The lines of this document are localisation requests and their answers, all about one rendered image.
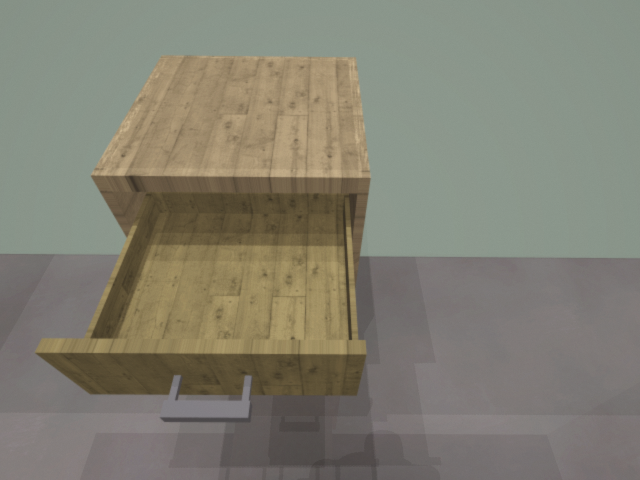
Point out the drawer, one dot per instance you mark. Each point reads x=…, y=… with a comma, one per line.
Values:
x=214, y=286

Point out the handle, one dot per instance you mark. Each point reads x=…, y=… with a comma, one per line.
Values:
x=174, y=410

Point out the cabinet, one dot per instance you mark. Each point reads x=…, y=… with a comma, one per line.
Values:
x=241, y=124

